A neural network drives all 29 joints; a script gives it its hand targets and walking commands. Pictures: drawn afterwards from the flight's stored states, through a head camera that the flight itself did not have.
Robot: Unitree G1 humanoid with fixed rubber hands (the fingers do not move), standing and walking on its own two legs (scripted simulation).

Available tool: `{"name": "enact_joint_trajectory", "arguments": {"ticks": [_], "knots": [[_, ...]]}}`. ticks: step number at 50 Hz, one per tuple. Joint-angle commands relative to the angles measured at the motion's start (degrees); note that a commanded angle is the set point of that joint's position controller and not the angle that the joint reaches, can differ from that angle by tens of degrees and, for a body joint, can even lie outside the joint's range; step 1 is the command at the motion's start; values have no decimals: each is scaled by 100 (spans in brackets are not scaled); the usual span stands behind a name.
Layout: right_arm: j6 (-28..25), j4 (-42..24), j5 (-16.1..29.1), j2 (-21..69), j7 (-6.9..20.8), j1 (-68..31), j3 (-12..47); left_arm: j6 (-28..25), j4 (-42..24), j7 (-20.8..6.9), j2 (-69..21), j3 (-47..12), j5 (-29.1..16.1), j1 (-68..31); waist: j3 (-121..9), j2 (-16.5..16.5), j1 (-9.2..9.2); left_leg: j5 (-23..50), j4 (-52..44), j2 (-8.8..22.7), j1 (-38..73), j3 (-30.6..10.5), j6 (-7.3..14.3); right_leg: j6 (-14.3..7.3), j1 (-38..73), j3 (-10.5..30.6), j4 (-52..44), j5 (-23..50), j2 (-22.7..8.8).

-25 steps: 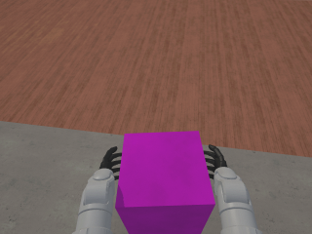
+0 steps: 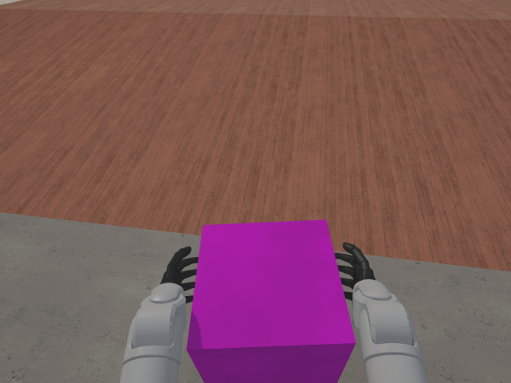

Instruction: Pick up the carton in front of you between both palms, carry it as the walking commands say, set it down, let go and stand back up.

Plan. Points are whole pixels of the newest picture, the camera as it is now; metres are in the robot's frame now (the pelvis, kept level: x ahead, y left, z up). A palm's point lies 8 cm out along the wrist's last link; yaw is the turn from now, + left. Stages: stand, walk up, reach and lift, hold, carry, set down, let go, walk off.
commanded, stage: hold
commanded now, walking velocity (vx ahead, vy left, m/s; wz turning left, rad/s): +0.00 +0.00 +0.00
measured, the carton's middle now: (268, 312) +0.28 +0.00 -0.04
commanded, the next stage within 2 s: carry in 1.32 s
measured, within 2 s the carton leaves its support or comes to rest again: neither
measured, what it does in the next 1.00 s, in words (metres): stands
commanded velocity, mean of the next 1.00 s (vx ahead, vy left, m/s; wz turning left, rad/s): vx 0.00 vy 0.00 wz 0.00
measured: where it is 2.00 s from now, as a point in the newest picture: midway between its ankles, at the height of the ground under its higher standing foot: outside the picture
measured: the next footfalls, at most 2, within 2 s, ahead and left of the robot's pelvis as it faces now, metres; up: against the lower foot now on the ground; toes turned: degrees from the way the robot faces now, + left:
left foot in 1.88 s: +0.27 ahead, +0.08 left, +0.00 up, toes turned +7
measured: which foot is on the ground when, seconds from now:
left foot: down 0.00-1.00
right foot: down 0.00-1.00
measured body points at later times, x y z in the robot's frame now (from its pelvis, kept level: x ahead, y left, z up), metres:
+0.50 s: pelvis -0.02 +0.00 +0.00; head -0.06 +0.00 +0.45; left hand +0.29 +0.15 +0.04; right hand +0.29 -0.15 +0.04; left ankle +0.01 +0.14 -0.75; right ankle +0.00 -0.13 -0.75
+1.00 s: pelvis +0.00 +0.00 +0.00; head -0.04 +0.00 +0.45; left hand +0.30 +0.15 +0.04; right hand +0.29 -0.16 +0.04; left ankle +0.01 +0.14 -0.75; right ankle +0.00 -0.13 -0.75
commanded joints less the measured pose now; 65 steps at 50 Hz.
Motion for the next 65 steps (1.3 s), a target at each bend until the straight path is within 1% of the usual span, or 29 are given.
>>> {"name": "enact_joint_trajectory", "arguments": {"ticks": [1,2,3,4,8,9,11,12,17,19,21,22,26,30,31,34,36,37,38,43,44,45,49,50,52,54,55,60,65], "knots": [[-45,-60,1355,5273,1448,-2714,3001,-140,-481,-1399,-5168,-3114,-1458,-3107,-1103,-110,-71,1142,-227,-407,508,405,31,92,-15,-453,-290,1288,408],[-39,-100,1403,5327,1417,-2898,3087,-108,-216,-1406,-5170,-3045,-1350,-2980,-1039,-132,61,1069,-153,-409,410,413,54,97,124,-392,-249,1227,399],[-9,-144,1412,5410,1408,-2693,3117,-98,-397,-1413,-5228,-3202,-1500,-3060,-1105,-62,-128,1061,-182,-418,486,424,51,105,78,-400,-252,1350,407],[-8,-14,1331,5257,1462,-2875,2947,-72,-286,-1422,-5153,-2954,-1365,-3010,-949,-157,74,914,-180,-424,406,416,44,79,-29,-468,-295,995,391],[-92,11,1347,5314,1513,-3225,2925,-99,-156,-1454,-5355,-2871,-1336,-3509,-1059,83,-123,744,-96,-444,418,454,31,60,-54,-342,-265,965,315],[-46,102,1370,5330,1494,-3236,2914,-95,-131,-1469,-5332,-2930,-1321,-3344,-1127,-157,38,760,-80,-424,426,433,60,73,112,-446,-222,911,348],[-88,168,1312,5297,1494,-3587,2833,-104,163,-1475,-5311,-2685,-1203,-3640,-1052,30,-40,447,-131,-461,299,467,71,65,25,-386,-194,708,329],[-45,199,1324,5352,1497,-3355,2836,-131,77,-1480,-5358,-2766,-1356,-3498,-863,-321,-11,420,-161,-404,228,467,110,49,-52,-440,-239,667,385],[-86,340,1256,5389,1541,-3576,2748,-113,220,-1510,-5567,-2703,-1235,-3735,-1091,110,-63,399,-80,-435,174,453,32,4,68,-343,-250,577,274],[-102,440,1279,5538,1560,-3504,2725,-149,62,-1501,-5336,-2912,-1359,-3905,-1132,-190,-86,481,-121,-361,423,442,90,20,-205,-524,-170,600,411],[-162,355,1290,5467,1559,-3807,2700,-180,240,-1510,-5389,-2757,-1260,-3894,-1183,-11,26,554,-111,-378,426,465,101,52,-190,-493,-166,603,379],[-140,354,1175,5374,1572,-3676,2664,-187,266,-1504,-5459,-2615,-1220,-3871,-1149,32,-120,435,-81,-424,330,500,20,50,-100,-432,-177,633,360],[-124,292,1215,5370,1594,-3707,2677,-133,384,-1506,-5522,-2623,-1197,-3672,-1138,-203,-3,644,-88,-367,358,463,66,42,-104,-510,-200,634,378],[-105,424,1285,5288,1583,-3362,2649,-119,278,-1468,-5421,-2591,-1174,-3554,-1164,226,4,662,-164,-430,328,492,15,-1,-19,-396,-271,759,310],[-119,275,1200,5360,1583,-3546,2625,-154,18,-1494,-5378,-2707,-1273,-3758,-1198,-95,-11,627,-123,-353,440,472,68,40,-157,-547,-193,603,432],[-137,16,1415,5428,1612,-3503,2941,-118,98,-1502,-5483,-2764,-1243,-3305,-1247,-34,116,776,-193,-390,343,439,46,58,65,-475,-262,854,367],[-98,160,1282,5499,1595,-3210,2855,-134,-88,-1495,-5486,-2944,-1337,-3439,-1352,-178,-44,988,-123,-366,539,402,54,36,-4,-437,-195,1060,420],[-90,293,1255,5454,1580,-3231,2794,-118,88,-1483,-5448,-2757,-1274,-3462,-1341,-14,108,962,-151,-400,533,443,42,42,-24,-408,-250,1013,378],[-142,172,1288,5343,1588,-3341,2786,-131,-68,-1469,-5450,-2822,-1271,-3592,-1120,126,-71,859,-136,-425,412,484,-2,27,-17,-418,-212,1001,390],[-147,-219,1383,5269,1566,-3213,3027,-144,-242,-1442,-5569,-2969,-1386,-3178,-1436,1,50,1347,-150,-405,492,423,-5,22,150,-451,-215,1270,400],[-99,-170,1323,5304,1559,-3174,2935,-127,-147,-1430,-5483,-2963,-1372,-3158,-1458,-225,-103,1249,-185,-376,656,417,34,42,69,-459,-259,1280,421],[-83,-16,1345,5260,1554,-3016,2873,-90,-168,-1425,-5431,-2817,-1341,-3073,-1228,-2,111,1127,-113,-422,491,433,-9,-4,119,-448,-280,1195,346],[-111,-133,1342,5228,1523,-3085,2865,-120,-183,-1464,-5426,-2928,-1382,-3275,-1373,16,-116,1327,-151,-449,507,482,-24,16,217,-393,-318,1453,397],[-90,-281,1378,5271,1537,-3079,3035,-111,-73,-1464,-5431,-2744,-1269,-2803,-1298,-71,153,1209,-274,-439,472,474,32,114,189,-442,-282,1371,432],[-140,-482,1463,5423,1524,-2974,3212,-150,-329,-1464,-5517,-3081,-1457,-3113,-1398,25,-43,1282,-199,-468,507,480,12,99,278,-398,-248,1596,395],[-47,-161,1410,5413,1495,-2821,3029,-126,-288,-1481,-5285,-2985,-1472,-3050,-1289,-239,14,1392,-203,-420,533,424,50,90,123,-443,-300,1531,408],[-64,-304,1396,5361,1504,-2910,3034,-144,-481,-1474,-5382,-3022,-1444,-3084,-1349,69,-22,1407,-170,-447,519,452,-3,73,175,-417,-255,1528,380],[-63,-264,1432,5348,1493,-2708,3073,-109,-403,-1463,-5331,-3164,-1556,-2987,-1332,-110,-125,1286,-183,-425,481,416,-5,63,313,-405,-279,1499,377],[-43,-165,1482,5417,1471,-2968,3087,-157,-379,-1458,-5283,-2979,-1398,-3087,-1358,-207,43,1249,-102,-458,423,452,27,115,398,-382,-266,1541,312]]}}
